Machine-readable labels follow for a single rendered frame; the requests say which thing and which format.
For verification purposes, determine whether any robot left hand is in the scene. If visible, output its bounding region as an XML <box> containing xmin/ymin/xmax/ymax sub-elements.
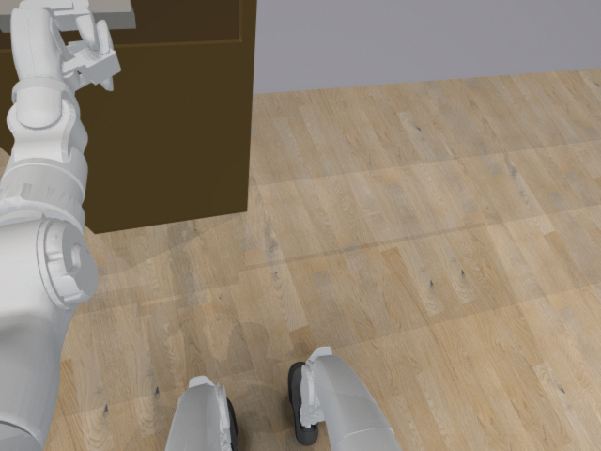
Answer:
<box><xmin>10</xmin><ymin>0</ymin><xmax>121</xmax><ymax>96</ymax></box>

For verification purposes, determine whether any cabinet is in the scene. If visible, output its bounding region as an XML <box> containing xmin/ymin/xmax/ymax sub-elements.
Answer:
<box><xmin>0</xmin><ymin>0</ymin><xmax>257</xmax><ymax>234</ymax></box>

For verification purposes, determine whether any right robot thigh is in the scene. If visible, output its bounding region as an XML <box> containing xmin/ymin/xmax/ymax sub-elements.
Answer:
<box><xmin>301</xmin><ymin>355</ymin><xmax>402</xmax><ymax>451</ymax></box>

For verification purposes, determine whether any drawer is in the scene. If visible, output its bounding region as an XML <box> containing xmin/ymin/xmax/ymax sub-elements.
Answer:
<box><xmin>0</xmin><ymin>0</ymin><xmax>239</xmax><ymax>49</ymax></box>

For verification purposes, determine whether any left robot upper arm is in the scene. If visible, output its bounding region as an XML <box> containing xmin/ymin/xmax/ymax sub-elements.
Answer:
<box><xmin>0</xmin><ymin>217</ymin><xmax>98</xmax><ymax>451</ymax></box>

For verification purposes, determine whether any right robot foot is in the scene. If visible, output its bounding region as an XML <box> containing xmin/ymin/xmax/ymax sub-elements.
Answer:
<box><xmin>288</xmin><ymin>362</ymin><xmax>318</xmax><ymax>446</ymax></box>

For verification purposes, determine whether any left robot forearm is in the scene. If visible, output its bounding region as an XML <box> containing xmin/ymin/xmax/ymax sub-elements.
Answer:
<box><xmin>0</xmin><ymin>77</ymin><xmax>88</xmax><ymax>236</ymax></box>

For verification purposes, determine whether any handle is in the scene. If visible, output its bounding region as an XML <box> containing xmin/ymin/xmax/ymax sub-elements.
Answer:
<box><xmin>0</xmin><ymin>0</ymin><xmax>136</xmax><ymax>33</ymax></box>

